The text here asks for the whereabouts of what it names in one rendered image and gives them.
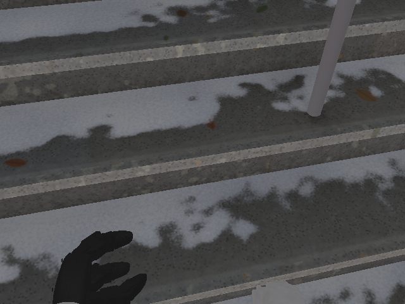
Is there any left robot hand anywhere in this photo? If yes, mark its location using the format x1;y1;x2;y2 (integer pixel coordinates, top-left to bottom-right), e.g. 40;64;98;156
52;231;147;304

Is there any right robot thigh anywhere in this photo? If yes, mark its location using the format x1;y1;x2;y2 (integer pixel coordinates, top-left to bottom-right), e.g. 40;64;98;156
252;281;305;304

